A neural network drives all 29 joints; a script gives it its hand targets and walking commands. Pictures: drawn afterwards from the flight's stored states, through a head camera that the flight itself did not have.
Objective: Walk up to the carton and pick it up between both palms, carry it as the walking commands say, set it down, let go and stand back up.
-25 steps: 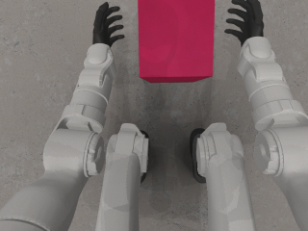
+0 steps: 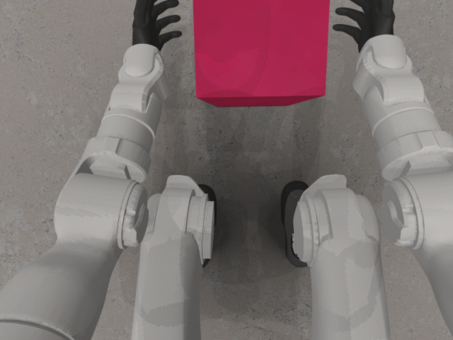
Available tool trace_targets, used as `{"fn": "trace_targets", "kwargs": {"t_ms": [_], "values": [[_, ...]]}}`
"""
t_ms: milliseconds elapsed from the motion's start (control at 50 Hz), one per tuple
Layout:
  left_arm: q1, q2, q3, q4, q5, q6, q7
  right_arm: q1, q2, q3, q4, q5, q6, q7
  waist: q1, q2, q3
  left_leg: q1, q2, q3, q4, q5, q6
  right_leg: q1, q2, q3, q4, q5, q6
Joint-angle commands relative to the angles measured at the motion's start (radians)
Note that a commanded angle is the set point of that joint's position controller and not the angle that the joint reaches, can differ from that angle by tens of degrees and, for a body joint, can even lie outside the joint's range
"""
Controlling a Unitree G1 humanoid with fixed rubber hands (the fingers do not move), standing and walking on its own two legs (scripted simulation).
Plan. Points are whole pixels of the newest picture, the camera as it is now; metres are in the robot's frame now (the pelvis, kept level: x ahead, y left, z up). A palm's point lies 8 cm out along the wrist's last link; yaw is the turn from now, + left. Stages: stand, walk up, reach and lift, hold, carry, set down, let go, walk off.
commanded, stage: reach and lift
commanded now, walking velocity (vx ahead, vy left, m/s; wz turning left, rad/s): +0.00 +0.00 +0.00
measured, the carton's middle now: (255, 48) +0.52 -0.01 -0.24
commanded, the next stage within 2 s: none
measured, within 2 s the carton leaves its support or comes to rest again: leaves its support in 0.90 s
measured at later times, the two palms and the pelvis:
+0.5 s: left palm (169, 42) +0.52 +0.11 -0.17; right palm (347, 35) +0.52 -0.14 -0.17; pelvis +0.00 +0.00 +0.01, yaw +0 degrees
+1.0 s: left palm (171, 34) +0.52 +0.11 -0.16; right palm (347, 25) +0.53 -0.14 -0.16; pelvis +0.01 +0.00 -0.01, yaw +1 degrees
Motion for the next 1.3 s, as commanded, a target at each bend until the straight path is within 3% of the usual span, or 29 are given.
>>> {"fn": "trace_targets", "kwargs": {"t_ms": [0,400,480,580,660,720,800,920,1040,1160,1280], "values": [[-0.214,0.069,0.014,-0.077,0.009,-0.021,-0.001,-0.224,-0.071,-0.012,-0.077,-0.007,-0.021,0.001,0.000,-0.015,-1.141,0.547,0.006,0.052,-0.174,0.268,-0.003,0.594,-0.010,-0.047,-0.165,0.271,0.011],[-0.283,-0.030,0.010,-0.064,0.051,-0.040,0.028,-0.282,0.028,-0.011,-0.067,-0.061,-0.038,-0.035,-0.004,-0.016,-1.148,0.569,-0.028,0.063,-0.188,0.274,-0.011,0.634,0.028,-0.043,-0.172,0.280,0.016],[-0.314,-0.112,-0.019,-0.073,0.047,-0.044,0.021,-0.310,0.113,0.031,-0.070,-0.052,-0.038,-0.028,-0.003,-0.019,-1.137,0.573,-0.036,0.063,-0.191,0.273,-0.009,0.638,0.037,-0.042,-0.175,0.279,0.014],[-0.432,-0.358,-0.050,-0.087,0.068,-0.033,-0.027,-0.412,0.369,0.085,-0.062,-0.064,-0.028,0.014,-0.002,-0.018,-1.119,0.553,-0.057,0.061,-0.182,0.265,-0.005,0.621,0.057,-0.042,-0.166,0.274,0.009],[-0.612,-0.762,-0.086,-0.095,0.123,0.010,-0.132,-0.592,0.783,0.141,-0.099,-0.103,0.011,0.116,-0.006,-0.006,-1.090,0.514,-0.091,0.065,-0.156,0.222,-0.001,0.584,0.084,-0.050,-0.139,0.235,-0.002],[-0.619,-0.914,-0.047,-0.089,0.195,0.052,-0.188,-0.608,0.921,0.090,-0.102,-0.174,0.054,0.179,-0.015,0.018,-1.062,0.496,-0.109,0.078,-0.138,0.211,0.005,0.542,0.097,-0.066,-0.122,0.220,-0.006],[-0.617,-1.031,-0.047,-0.125,0.226,0.089,-0.231,-0.584,1.036,0.052,-0.129,-0.228,0.097,0.229,-0.025,0.007,-1.055,0.481,-0.120,0.085,-0.119,0.238,0.009,0.523,0.104,-0.076,-0.107,0.243,-0.006],[-0.571,-1.103,-0.062,-0.150,0.231,0.106,-0.251,-0.532,1.115,0.057,-0.156,-0.244,0.116,0.248,-0.017,-0.008,-1.079,0.483,-0.128,0.093,-0.103,0.310,0.010,0.540,0.110,-0.083,-0.098,0.319,-0.006],[-0.535,-1.099,-0.042,-0.143,0.263,0.114,-0.252,-0.490,1.114,0.032,-0.130,-0.279,0.128,0.252,-0.009,-0.008,-1.023,0.440,-0.131,0.094,-0.112,0.279,0.010,0.494,0.113,-0.082,-0.104,0.291,-0.005],[-0.589,-1.145,-0.138,-0.240,0.205,0.111,-0.231,-0.533,1.163,0.118,-0.229,-0.227,0.124,0.233,-0.010,-0.007,-1.221,0.545,-0.136,0.097,-0.112,0.350,0.005,0.607,0.118,-0.083,-0.103,0.366,0.003],[-0.604,-1.168,-0.173,-0.279,0.202,0.144,-0.215,-0.548,1.188,0.157,-0.268,-0.219,0.160,0.224,-0.016,-0.009,-1.280,0.579,-0.138,0.102,-0.143,0.287,0.004,0.646,0.116,-0.095,-0.131,0.306,0.010]]}}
